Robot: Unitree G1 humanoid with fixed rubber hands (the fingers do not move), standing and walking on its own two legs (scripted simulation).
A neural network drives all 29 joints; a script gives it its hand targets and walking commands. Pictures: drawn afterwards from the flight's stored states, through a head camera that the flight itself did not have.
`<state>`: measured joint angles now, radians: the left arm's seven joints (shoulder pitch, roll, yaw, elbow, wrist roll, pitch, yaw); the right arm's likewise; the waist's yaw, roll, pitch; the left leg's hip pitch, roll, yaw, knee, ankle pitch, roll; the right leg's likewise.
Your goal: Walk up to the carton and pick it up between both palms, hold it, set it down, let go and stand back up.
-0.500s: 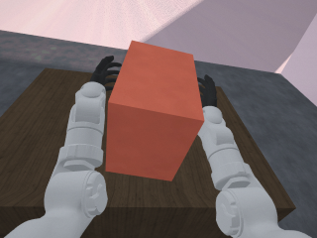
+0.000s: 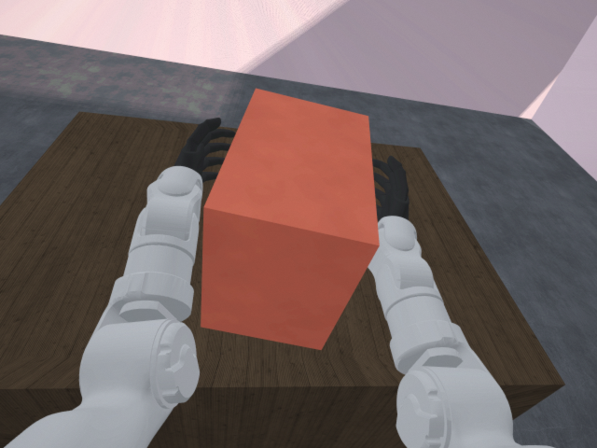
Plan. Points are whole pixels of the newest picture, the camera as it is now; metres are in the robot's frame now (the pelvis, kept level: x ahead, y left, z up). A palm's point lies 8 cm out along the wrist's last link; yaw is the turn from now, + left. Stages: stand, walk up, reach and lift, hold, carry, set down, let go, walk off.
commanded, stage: set down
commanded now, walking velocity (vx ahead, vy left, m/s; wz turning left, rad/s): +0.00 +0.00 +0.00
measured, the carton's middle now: (288, 217) +0.43 -0.03 +0.12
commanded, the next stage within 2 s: none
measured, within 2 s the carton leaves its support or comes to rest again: rests again in 1.46 s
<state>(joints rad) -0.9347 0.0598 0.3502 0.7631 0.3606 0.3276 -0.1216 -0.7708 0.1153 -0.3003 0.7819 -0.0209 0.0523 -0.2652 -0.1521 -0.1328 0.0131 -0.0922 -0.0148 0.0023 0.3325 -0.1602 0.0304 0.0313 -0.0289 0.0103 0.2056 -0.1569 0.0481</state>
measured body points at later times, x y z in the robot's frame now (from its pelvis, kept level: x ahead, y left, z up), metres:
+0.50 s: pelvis +0.00 +0.00 +0.00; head +0.01 +0.06 +0.45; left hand +0.47 +0.09 +0.15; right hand +0.38 -0.17 +0.14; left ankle +0.02 +0.10 -0.75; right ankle -0.02 -0.15 -0.75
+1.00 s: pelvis +0.01 +0.00 +0.00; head +0.03 +0.05 +0.45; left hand +0.47 +0.09 +0.12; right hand +0.38 -0.18 +0.11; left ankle +0.02 +0.09 -0.75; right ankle -0.02 -0.15 -0.75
